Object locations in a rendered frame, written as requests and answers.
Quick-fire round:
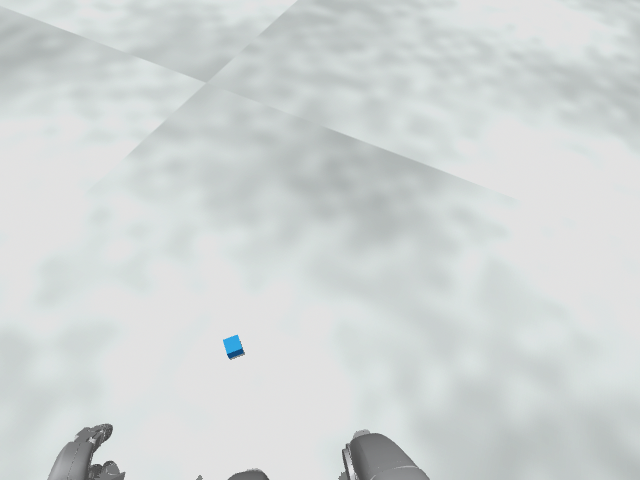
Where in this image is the left robot hand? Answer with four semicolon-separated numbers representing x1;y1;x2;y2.
47;424;125;480

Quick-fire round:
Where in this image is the cube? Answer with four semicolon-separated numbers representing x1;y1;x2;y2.
223;334;244;359

